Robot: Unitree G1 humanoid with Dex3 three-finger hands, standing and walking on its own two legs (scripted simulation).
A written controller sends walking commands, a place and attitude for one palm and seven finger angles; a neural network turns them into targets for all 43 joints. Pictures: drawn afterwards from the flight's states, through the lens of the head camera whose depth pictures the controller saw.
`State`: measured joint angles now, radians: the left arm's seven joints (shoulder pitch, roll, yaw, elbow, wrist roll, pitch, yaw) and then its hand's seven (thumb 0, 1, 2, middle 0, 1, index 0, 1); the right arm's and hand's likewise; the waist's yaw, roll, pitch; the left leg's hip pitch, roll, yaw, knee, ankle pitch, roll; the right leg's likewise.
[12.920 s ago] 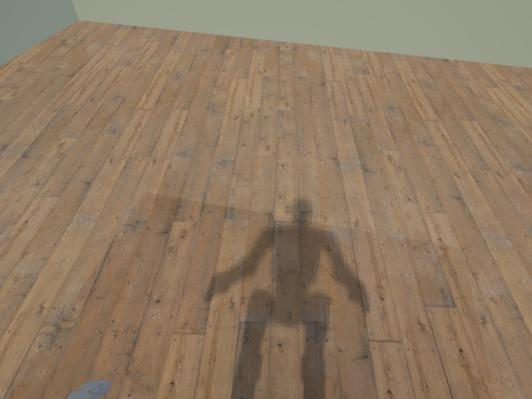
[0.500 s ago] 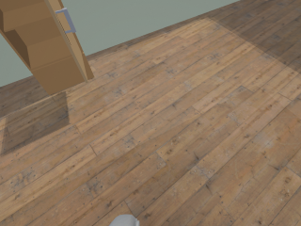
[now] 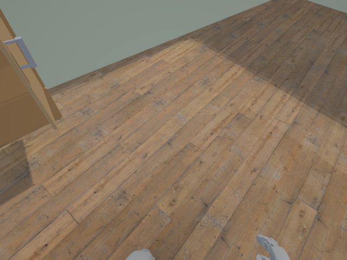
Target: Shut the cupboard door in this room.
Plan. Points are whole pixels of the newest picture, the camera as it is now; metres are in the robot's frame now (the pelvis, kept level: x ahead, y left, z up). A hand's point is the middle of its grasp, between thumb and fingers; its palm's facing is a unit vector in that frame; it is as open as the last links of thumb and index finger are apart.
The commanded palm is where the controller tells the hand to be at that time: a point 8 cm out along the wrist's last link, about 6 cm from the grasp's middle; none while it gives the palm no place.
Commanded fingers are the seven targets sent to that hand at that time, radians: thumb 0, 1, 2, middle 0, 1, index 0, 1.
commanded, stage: walk around to get in front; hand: left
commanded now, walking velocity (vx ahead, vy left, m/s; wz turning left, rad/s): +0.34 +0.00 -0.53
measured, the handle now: (21, 54) +0.78 +0.76 -0.02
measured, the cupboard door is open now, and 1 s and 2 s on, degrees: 83 83 83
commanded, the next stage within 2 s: none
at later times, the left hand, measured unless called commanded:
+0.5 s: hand (144, 182) +0.35 +0.15 -0.16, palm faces -0.38 -0.91 -0.17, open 7.4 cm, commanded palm none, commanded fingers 0.00 0.90 0.90 -0.20 -0.30 -0.20 -0.30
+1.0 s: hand (166, 158) +0.45 +0.09 -0.16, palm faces -0.31 -0.92 -0.26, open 7.2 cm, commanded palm none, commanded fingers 0.00 0.90 0.90 -0.20 -0.30 -0.20 -0.30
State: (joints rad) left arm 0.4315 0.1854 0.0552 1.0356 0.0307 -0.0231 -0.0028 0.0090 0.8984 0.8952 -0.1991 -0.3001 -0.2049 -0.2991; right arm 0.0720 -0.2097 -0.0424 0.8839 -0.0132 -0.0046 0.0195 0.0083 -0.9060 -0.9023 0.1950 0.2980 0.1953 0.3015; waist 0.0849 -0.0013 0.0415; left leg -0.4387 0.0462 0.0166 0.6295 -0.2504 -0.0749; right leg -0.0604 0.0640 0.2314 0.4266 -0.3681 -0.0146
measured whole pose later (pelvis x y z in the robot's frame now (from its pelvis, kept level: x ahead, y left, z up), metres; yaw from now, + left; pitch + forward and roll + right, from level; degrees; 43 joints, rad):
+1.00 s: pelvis +0.36 -0.09 +0.00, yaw -22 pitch +0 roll -1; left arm 0.29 0.20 0.05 1.08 0.02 -0.08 0.01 -0.02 0.93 0.90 -0.19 -0.30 -0.20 -0.30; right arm 0.16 -0.21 -0.07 0.98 -0.03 -0.01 0.02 0.01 -0.93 -0.90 0.19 0.30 0.19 0.30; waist 0.00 0.05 0.01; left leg -0.56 0.16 0.09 0.84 -0.18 -0.05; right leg -0.06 0.03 -0.13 0.38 -0.32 -0.05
